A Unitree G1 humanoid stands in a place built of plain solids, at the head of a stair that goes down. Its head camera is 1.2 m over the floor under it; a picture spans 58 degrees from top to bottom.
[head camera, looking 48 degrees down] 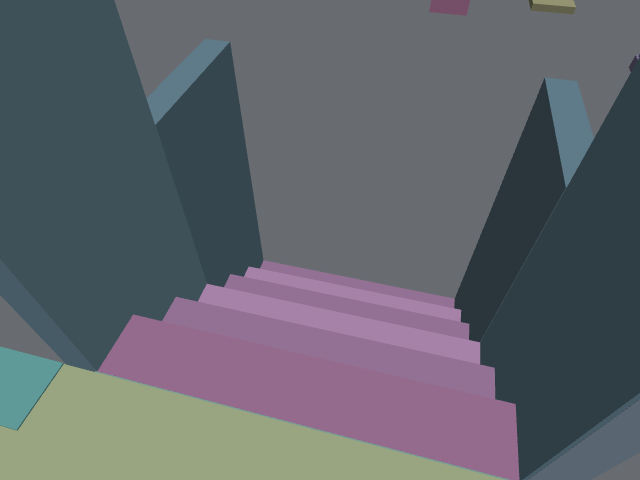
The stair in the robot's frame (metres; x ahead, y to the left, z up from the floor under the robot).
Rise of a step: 0.18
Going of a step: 0.20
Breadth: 1.20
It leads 14 degrees to the right of straight ahead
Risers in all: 6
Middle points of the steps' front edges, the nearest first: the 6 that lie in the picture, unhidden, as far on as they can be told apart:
0.61 0.03 0.00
0.81 -0.02 -0.18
1.00 -0.07 -0.37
1.20 -0.12 -0.55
1.40 -0.17 -0.73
1.59 -0.22 -0.92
